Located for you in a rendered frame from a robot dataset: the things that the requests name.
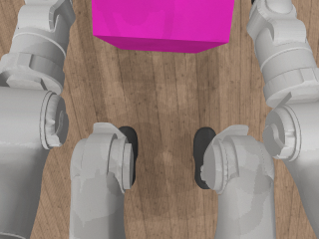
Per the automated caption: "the carton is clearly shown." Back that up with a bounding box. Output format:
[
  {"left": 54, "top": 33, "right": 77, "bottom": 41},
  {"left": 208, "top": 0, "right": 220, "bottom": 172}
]
[{"left": 92, "top": 0, "right": 234, "bottom": 54}]

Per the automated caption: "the left robot forearm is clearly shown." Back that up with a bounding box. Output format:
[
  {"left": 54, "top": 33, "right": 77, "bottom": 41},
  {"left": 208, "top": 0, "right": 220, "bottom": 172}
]
[{"left": 0, "top": 0, "right": 76, "bottom": 95}]

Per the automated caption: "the right robot thigh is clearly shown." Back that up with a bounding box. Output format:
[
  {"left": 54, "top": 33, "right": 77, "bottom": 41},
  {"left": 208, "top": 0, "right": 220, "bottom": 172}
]
[{"left": 206, "top": 135, "right": 276, "bottom": 239}]

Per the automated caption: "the left robot foot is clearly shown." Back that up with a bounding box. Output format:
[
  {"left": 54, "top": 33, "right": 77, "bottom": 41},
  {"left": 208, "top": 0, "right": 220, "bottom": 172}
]
[{"left": 119, "top": 125, "right": 139, "bottom": 185}]

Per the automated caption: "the right robot upper arm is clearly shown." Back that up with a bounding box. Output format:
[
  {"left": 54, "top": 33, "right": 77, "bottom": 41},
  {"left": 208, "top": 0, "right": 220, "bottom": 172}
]
[{"left": 262, "top": 102, "right": 319, "bottom": 239}]

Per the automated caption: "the right robot forearm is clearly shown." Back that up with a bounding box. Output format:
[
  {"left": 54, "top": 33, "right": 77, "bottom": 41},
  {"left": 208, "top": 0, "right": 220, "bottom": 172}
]
[{"left": 246, "top": 0, "right": 319, "bottom": 109}]

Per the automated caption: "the left robot upper arm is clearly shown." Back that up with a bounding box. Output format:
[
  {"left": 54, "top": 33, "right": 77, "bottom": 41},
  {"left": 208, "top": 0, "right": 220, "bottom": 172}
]
[{"left": 0, "top": 86, "right": 69, "bottom": 239}]

